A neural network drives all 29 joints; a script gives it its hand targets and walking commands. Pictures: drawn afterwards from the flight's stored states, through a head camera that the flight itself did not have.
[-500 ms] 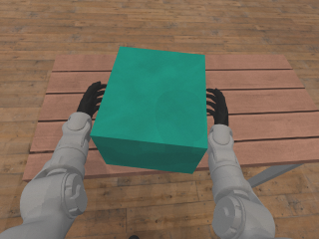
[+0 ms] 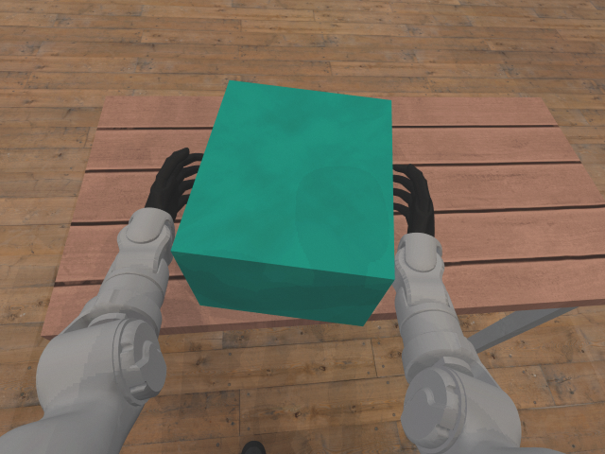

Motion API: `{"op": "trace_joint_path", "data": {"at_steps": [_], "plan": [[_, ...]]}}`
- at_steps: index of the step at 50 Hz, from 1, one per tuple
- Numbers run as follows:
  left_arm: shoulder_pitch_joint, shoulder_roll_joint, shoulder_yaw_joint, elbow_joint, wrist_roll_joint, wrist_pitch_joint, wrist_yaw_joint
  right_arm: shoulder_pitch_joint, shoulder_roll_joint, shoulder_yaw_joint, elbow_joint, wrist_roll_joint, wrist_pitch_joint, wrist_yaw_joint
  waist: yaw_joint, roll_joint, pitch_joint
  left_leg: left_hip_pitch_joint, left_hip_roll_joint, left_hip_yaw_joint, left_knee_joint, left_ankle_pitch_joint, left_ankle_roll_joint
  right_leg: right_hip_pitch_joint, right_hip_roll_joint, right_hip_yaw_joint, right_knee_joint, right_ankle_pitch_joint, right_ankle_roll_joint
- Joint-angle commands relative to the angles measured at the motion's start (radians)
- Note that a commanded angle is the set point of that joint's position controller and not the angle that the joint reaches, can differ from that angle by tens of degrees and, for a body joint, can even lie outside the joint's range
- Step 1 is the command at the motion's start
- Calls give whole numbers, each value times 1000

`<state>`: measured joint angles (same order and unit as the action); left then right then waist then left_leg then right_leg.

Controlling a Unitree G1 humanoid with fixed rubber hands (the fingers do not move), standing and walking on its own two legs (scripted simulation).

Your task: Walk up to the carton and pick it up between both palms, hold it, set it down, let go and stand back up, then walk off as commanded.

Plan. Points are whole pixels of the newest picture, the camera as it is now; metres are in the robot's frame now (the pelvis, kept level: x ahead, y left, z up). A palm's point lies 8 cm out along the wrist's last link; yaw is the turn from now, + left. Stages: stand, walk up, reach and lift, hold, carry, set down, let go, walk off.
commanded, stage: set down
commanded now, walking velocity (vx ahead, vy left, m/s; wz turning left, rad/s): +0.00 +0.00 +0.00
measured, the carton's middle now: (295, 202) +0.47 +0.02 -0.01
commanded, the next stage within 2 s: none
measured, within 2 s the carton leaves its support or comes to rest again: neither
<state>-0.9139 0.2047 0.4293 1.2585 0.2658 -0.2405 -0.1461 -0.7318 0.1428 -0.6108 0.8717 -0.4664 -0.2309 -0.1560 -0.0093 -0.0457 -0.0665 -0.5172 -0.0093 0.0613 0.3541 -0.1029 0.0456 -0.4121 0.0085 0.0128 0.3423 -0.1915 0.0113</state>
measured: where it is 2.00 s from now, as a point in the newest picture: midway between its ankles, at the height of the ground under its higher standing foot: outside the picture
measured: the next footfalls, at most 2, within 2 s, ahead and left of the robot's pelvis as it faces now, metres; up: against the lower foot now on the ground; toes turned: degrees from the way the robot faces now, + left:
none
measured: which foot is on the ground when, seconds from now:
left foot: down 0.00-1.00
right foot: down 0.00-1.00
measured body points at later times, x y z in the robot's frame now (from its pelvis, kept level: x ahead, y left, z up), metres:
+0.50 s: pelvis -0.01 +0.00 +0.00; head +0.10 +0.03 +0.43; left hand +0.45 +0.20 +0.03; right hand +0.42 -0.15 +0.03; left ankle +0.03 +0.09 -0.74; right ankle -0.03 -0.13 -0.74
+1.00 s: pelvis -0.02 +0.00 -0.01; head +0.09 +0.03 +0.42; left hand +0.45 +0.21 +0.02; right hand +0.42 -0.15 +0.02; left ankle +0.03 +0.09 -0.74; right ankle -0.03 -0.13 -0.74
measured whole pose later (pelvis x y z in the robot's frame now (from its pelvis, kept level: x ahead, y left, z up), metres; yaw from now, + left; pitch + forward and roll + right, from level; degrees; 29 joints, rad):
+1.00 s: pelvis -0.02 +0.00 -0.01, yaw +0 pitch +20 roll -1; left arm -0.99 0.27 0.37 1.33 0.17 -0.26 -0.09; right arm -0.83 0.12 -0.63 1.00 -0.31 -0.22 -0.16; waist -0.04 -0.06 -0.13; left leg -0.70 -0.01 0.06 0.45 -0.11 0.05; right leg -0.61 0.01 0.01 0.48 -0.22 0.01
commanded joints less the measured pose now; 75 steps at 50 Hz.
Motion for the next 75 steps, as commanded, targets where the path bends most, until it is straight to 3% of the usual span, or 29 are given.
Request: {"op": "trace_joint_path", "data": {"at_steps": [1, 5, 8, 13, 17, 23, 25, 26, 28, 29, 38, 43, 46, 48, 50, 54, 57, 59, 60, 61, 63, 64, 65, 68, 69, 71, 72, 74, 75], "plan": [[-705, -392, -71, -43, 70, -83, -109, -545, 604, 210, 102, -81, -44, 120, -53, 26, -686, 181, 25, 28, 77, 153, -11, 290, -51, -35, 113, 455, 65], [-680, -393, -54, -8, 85, -74, -107, -518, 585, 192, 118, -78, -39, 126, -58, 7, -651, 195, 36, 23, 82, 140, -7, 261, -46, -40, 109, 416, 64], [-664, -387, -56, -6, 99, -75, -104, -517, 593, 203, 110, -77, -51, 127, -36, 52, -662, 202, 33, 26, 93, 161, -16, 232, -42, -44, 120, 423, 58], [-661, -375, -38, 12, 102, -63, -102, -513, 568, 167, 120, -98, -35, 132, -52, 14, -640, 193, 39, 24, 98, 107, -5, 200, -43, -49, 113, 330, 53], [-669, -383, -47, 13, 102, -63, -104, -506, 566, 152, 124, -107, -36, 132, -69, 37, -641, 187, 37, 20, 107, 111, -12, 167, -37, -56, 117, 340, 54], [-669, -349, -1, 17, 124, -61, -98, -511, 564, 138, 122, -123, -18, 137, -43, 15, -629, 135, 32, 34, 110, 44, 8, 174, -52, -36, 126, 290, 58], [-686, -370, -26, -7, 111, -66, -92, -524, 538, 132, 113, -105, -27, 141, -51, 22, -674, 176, 40, 21, 122, 90, 2, 133, -39, -50, 130, 285, 52], [-675, -368, -29, 4, 108, -67, -89, -505, 515, 105, 135, -127, -26, 137, -80, 31, -657, 172, 37, 24, 118, 72, -4, 130, -35, -56, 128, 277, 49], [-679, -383, 3, 9, 131, -70, -90, -516, 562, 84, 135, -146, -17, 138, -62, -1, -618, 153, 37, 20, 116, 57, 11, 126, -42, -45, 128, 246, 55], [-664, -346, 0, 7, 124, -69, -84, -497, 520, 99, 139, -131, -15, 139, -53, 29, -628, 167, 37, 23, 120, 57, 10, 106, -42, -44, 127, 234, 48], [-682, -200, 39, -21, 130, -69, -40, -498, 368, 32, 130, -133, -2, 113, -53, 39, -631, 150, 29, 22, 132, 34, 13, 77, -38, -41, 146, 218, 55], [-619, 118, 25, 1, 32, -67, 39, -432, 46, 60, 167, 11, 0, 39, -49, 44, -653, 130, 27, 28, 157, 20, 14, 45, -35, -27, 146, 204, 55], [-629, 237, -94, -3, -126, -75, 91, -490, -93, 143, 146, 158, -14, -10, -67, 50, -798, 161, 30, -13, 183, 34, -7, 29, -11, -34, 167, 251, 54], [-627, 261, -178, 60, -219, -81, 96, -485, -120, 196, 179, 227, -17, -32, -100, 65, -804, 161, 28, -23, 197, 27, -15, -10, -10, -28, 170, 256, 51], [-631, 285, -218, 105, -264, -83, 89, -521, -116, 247, 174, 272, -4, -42, -89, 59, -811, 107, 22, -25, 219, 37, -9, -15, -12, -13, 182, 257, 42], [-641, 304, -338, 130, -366, -111, 78, -553, -177, 295, 190, 341, -8, -58, -134, 104, -842, 123, 21, -38, 253, 89, -26, -52, -10, -21, 198, 280, 33], [-636, 319, -379, 112, -417, -126, 73, -559, -232, 337, 163, 400, -23, -59, -117, 131, -937, 169, 21, -45, 287, 192, -40, -81, -5, -26, 204, 319, 21], [-635, 314, -397, 116, -422, -133, 72, -540, -265, 346, 225, 439, -35, -57, -130, 174, -959, 237, 32, -53, 312, 287, -61, -129, 5, -24, 209, 347, 9], [-636, 323, -388, 122, -416, -130, 77, -544, -286, 342, 236, 441, -28, -56, -105, 179, -951, 247, 39, -50, 315, 299, -72, -143, 10, -26, 214, 317, 3], [-642, 313, -397, 140, -414, -130, 80, -558, -310, 327, 257, 439, -33, -61, -116, 201, -935, 279, 44, -61, 316, 306, -82, -190, 15, -31, 207, 285, 1], [-619, 329, -402, 141, -432, -135, 80, -561, -318, 358, 213, 468, -46, -60, -89, 173, -964, 267, 41, -58, 323, 332, -82, -180, 13, -32, 203, 305, 2], [-596, 303, -417, 100, -428, -134, 82, -521, -339, 338, 256, 460, -56, -62, -121, 202, -946, 329, 47, -70, 320, 362, -94, -206, 20, -43, 192, 303, 5], [-581, 317, -393, 125, -411, -131, 80, -498, -327, 361, 256, 473, -61, -62, -84, 188, -935, 322, 47, -65, 328, 402, -92, -189, 17, -36, 194, 342, 7], [-548, 309, -401, 110, -431, -132, 72, -470, -341, 377, 264, 495, -80, -59, -97, 185, -915, 354, 40, -64, 332, 424, -98, -207, 15, -39, 176, 328, 10], [-512, 309, -380, 88, -407, -135, 72, -431, -331, 394, 246, 513, -93, -55, -66, 208, -924, 367, 41, -64, 325, 455, -103, -201, 19, -37, 176, 325, 15], [-493, 296, -388, 65, -417, -135, 70, -424, -344, 398, 236, 514, -107, -55, -75, 198, -935, 405, 38, -64, 330, 504, -110, -200, 21, -44, 165, 360, 14], [-475, 305, -362, 62, -391, -134, 67, -388, -336, 414, 238, 530, -118, -59, -55, 200, -947, 409, 31, -57, 323, 523, -112, -166, 26, -38, 159, 371, 15], [-467, 285, -397, 72, -400, -133, 65, -417, -351, 405, 258, 531, -126, -59, -76, 235, -889, 437, 43, -77, 327, 533, -130, -231, 29, -53, 155, 304, 9], [-444, 291, -375, 36, -378, -127, 68, -385, -349, 419, 238, 539, -135, -59, -45, 236, -909, 460, 48, -75, 327, 550, -133, -221, 31, -46, 148, 309, 4]]}}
